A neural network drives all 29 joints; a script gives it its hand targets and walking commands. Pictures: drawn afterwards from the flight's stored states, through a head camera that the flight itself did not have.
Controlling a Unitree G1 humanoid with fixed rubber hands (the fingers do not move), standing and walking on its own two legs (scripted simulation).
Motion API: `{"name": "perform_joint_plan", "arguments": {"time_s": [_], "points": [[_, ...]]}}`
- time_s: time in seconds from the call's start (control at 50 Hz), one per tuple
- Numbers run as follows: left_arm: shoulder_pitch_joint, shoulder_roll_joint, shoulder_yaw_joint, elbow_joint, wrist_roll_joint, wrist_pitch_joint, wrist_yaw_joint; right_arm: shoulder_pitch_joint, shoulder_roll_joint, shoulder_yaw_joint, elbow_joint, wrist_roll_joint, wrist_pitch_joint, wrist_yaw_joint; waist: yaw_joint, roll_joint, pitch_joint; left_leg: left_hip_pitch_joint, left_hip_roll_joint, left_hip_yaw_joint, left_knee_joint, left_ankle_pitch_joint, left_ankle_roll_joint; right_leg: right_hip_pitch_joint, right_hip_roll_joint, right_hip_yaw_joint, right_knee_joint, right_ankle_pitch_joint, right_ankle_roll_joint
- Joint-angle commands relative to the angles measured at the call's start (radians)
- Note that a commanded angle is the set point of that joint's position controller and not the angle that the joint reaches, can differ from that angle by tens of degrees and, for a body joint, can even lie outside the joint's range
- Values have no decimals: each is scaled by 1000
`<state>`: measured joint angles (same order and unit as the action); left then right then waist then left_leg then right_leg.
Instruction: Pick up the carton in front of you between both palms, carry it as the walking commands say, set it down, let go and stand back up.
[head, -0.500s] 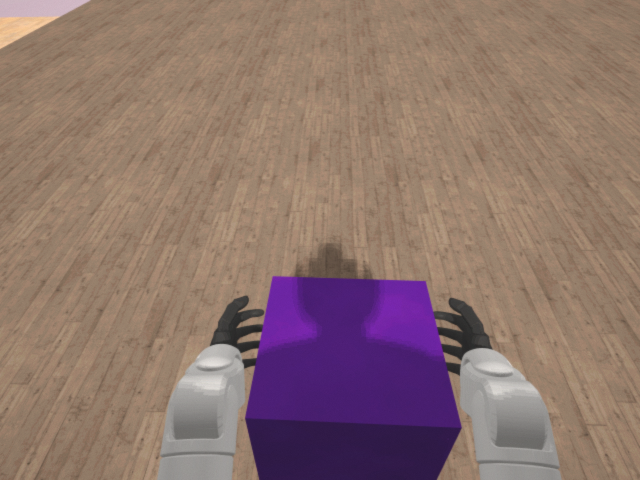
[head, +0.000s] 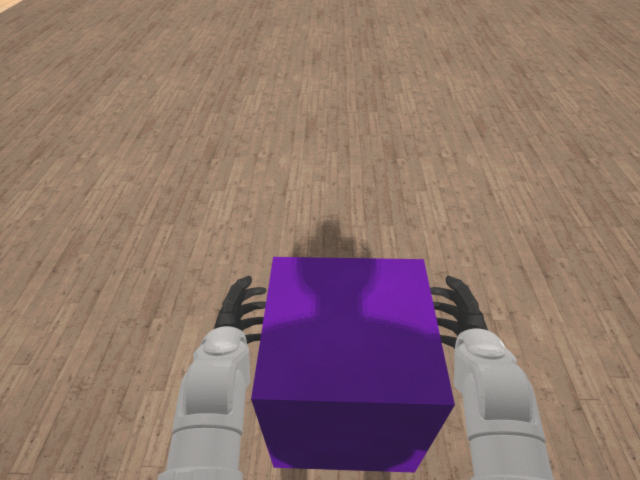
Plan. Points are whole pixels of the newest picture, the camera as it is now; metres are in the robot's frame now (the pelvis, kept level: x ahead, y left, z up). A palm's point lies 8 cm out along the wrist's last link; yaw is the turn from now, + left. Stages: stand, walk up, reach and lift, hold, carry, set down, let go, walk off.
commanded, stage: carry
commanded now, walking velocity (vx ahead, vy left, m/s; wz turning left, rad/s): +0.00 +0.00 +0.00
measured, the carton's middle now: (345, 367) +0.30 +0.00 -0.06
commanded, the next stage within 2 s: hold in 0.44 s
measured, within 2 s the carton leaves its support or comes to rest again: neither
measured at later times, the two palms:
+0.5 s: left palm (233, 340) +0.29 +0.14 +0.04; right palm (475, 340) +0.29 -0.15 +0.04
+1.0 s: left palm (231, 327) +0.30 +0.14 +0.05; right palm (484, 357) +0.26 -0.15 +0.06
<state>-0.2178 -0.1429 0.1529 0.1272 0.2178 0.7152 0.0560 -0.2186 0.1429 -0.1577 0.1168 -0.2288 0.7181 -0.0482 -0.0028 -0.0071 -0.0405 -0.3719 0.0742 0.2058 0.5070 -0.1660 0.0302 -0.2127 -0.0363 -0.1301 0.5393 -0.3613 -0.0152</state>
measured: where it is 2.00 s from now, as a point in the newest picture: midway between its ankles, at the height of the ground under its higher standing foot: outside the picture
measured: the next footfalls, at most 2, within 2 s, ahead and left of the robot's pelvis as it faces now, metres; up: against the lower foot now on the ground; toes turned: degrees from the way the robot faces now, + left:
none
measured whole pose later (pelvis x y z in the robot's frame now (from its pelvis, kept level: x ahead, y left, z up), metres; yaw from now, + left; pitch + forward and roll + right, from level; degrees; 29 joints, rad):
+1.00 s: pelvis -0.02 +0.04 +0.01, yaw -9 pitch -7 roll +0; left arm -0.30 -0.16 0.24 0.26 0.31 0.73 0.02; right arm -0.33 0.17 -0.29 0.34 -0.31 0.66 0.02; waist 0.00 -0.06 0.03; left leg -0.14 -0.03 0.01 0.37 -0.11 0.02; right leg -0.03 0.00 0.11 0.40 -0.26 0.01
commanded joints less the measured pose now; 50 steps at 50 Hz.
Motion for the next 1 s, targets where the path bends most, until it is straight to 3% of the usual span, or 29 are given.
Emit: {"name": "perform_joint_plan", "arguments": {"time_s": [0.0, 0.06, 0.12, 0.18, 0.24, 0.28, 0.34, 0.38, 0.42, 0.44, 0.46, 0.48, 0.5, 0.52, 0.58, 0.6, 0.62, 0.66, 0.74, 0.76, 0.78, 0.8, 0.84, 0.86, 0.88, 0.9, 0.92, 0.96, 0.98], "points": [[-416, -888, -547, -32, -224, -13, -254, -441, 857, 556, -77, 227, -29, 250, 0, 33, -292, 217, 97, -108, -28, 228, -1, 6, -117, 96, -97, 258, -22], [-447, -882, -543, -53, -242, -24, -254, -416, 867, 532, -6, 235, -22, 256, 8, 7, -290, 215, 102, -121, -44, 206, 6, 9, -126, 101, -102, 243, -23], [-464, -901, -567, -44, -249, -19, -257, -445, 881, 542, -34, 228, -30, 255, 2, 0, -249, 208, 95, -103, -59, 133, -16, -27, -129, 118, -149, 215, -23], [-468, -914, -550, -47, -256, -27, -262, -462, 901, 575, -49, 248, -32, 254, -2, -56, -286, 181, 97, -120, -39, 183, 0, 39, -115, 89, -114, 272, -19], [-430, -932, -521, 47, -252, -8, -270, -465, 890, 549, -23, 253, -23, 258, 5, 13, -290, 226, 91, -100, -38, 197, -13, -7, -114, 94, -107, 295, -22], [-477, -923, -581, -61, -253, -24, -266, -392, 905, 530, 22, 229, -22, 260, 5, 31, -295, 220, 93, -104, -38, 232, -9, 12, -116, 87, -109, 264, -15], [-467, -912, -546, -29, -244, -20, -263, -414, 913, 532, 23, 218, -25, 263, 8, -36, -260, 192, 95, -112, -65, 214, -14, -12, -120, 83, -111, 293, -5], [-435, -921, -542, -18, -237, -19, -263, -456, 904, 559, -36, 248, -30, 267, 7, 11, -300, 202, 93, -99, -39, 212, -16, 16, -121, 98, -100, 340, -16], [-454, -946, -553, -30, -263, -22, -266, -451, 919, 577, -23, 253, -28, 267, 6, -24, -309, 210, 92, -96, -44, 253, -19, 27, -104, 66, -70, 334, -18], [-402, -928, -558, -76, -240, -32, -265, -377, 946, 529, 7, 231, -59, 274, 1, -127, -273, 555, -193, -245, -42, 412, 6, -60, 59, 272, -204, 632, -11], [-412, -912, -545, -150, -246, -54, -254, -387, 918, 548, -34, 235, -78, 264, -5, -57, -319, 614, -173, -275, -41, 494, -3, -43, 65, 284, -194, 687, -20], [-407, -907, -545, -92, -252, -52, -256, -340, 899, 515, -15, 193, -70, 249, -30, -79, -301, 567, -148, -279, -74, 528, -6, 15, 102, 263, -188, 670, -3], [-407, -899, -558, -93, -241, -51, -257, -323, 828, 429, 6, 144, -78, 240, -63, -26, -285, 573, -163, -269, -83, 577, -22, 35, 108, 272, -219, 656, 7], [-433, -877, -558, -71, -248, -62, -269, -321, 835, 449, 10, 155, -87, 232, -63, -34, -276, 570, -166, -285, -90, 500, -21, 61, 105, 266, -239, 602, 1], [-511, -860, -531, -82, -200, -61, -265, -458, 892, 460, 41, 194, -96, 254, -19, -5, -201, 491, -201, -243, -132, 256, -41, 60, 111, 237, -270, 391, 1], [-455, -866, -500, -15, -192, -61, -258, -496, 923, 506, 83, 221, -92, 268, 61, -37, -182, 466, -205, -244, -123, 244, -33, 58, 84, 252, -264, 403, 11], [-435, -870, -475, -15, -180, -64, -253, -509, 940, 521, 83, 229, -83, 283, 85, -57, -200, 448, -199, -248, -135, 215, -26, 100, 108, 230, -241, 382, 35], [-428, -898, -438, 35, -144, -47, -251, -512, 892, 493, 108, 215, -81, 294, 44, -14, -167, 470, -197, -239, -134, 166, -32, 41, 79, 253, -266, 319, 16], [-524, -949, -459, 97, -178, -49, -292, -547, 928, 468, 150, 182, -83, 299, 24, -60, -142, 531, -190, -246, -134, 89, -31, -56, 101, 236, -278, 150, 0], [-542, -938, -475, 88, -191, -51, -297, -537, 919, 433, 188, 183, -84, 304, -12, -67, -108, 582, -188, -240, -115, 74, -31, -148, 91, 240, -291, 85, -10], [-598, -960, -480, 98, -189, -44, -305, -546, 911, 415, 207, 178, -89, 299, -38, 21, -78, 564, -194, -232, -115, 39, -46, -159, 84, 249, -303, 64, -37], [-593, -949, -497, 97, -187, -35, -298, -571, 940, 410, 226, 188, -99, 310, 6, -10, -99, 600, -179, -255, -127, 43, -41, -178, 84, 245, -293, 56, -29], [-598, -988, -521, 59, -202, -38, -298, -599, 946, 428, 194, 190, -101, 323, 12, 6, -172, 576, -170, -255, -130, 77, -52, -122, 102, 220, -275, 93, -25], [-598, -967, -480, 115, -184, -31, -301, -572, 930, 407, 222, 180, -95, 330, -15, 42, -160, 595, -160, -262, -142, 36, -54, -118, 103, 226, -271, 74, -39], [-589, -977, -487, 96, -191, -41, -307, -622, 939, 408, 197, 188, -91, 336, 10, -31, -161, 619, -150, -253, -152, 9, -48, -158, 119, 205, -271, 20, -23], [-579, -969, -470, 137, -179, -27, -305, -610, 946, 404, 227, 192, -95, 335, -8, 11, -131, 641, -159, -262, -144, 9, -54, -197, 82, 244, -288, 44, -44], [-569, -994, -461, 115, -183, -34, -309, -578, 944, 381, 214, 160, -86, 334, 2, 0, -135, 612, -146, -276, -182, 13, -51, -165, 122, 212, -274, 56, -32], [-620, -1010, -483, 110, -191, -29, -311, -585, 925, 365, 232, 152, -84, 337, -23, 88, -159, 632, -137, -285, -182, -12, -69, -151, 127, 214, -256, 38, -29], [-655, -974, -467, 106, -178, -17, -315, -553, 938, 327, 237, 139, -90, 346, -27, 72, -169, 620, -128, -307, -199, -33, -72, -139, 125, 224, -251, 39, -41]]}}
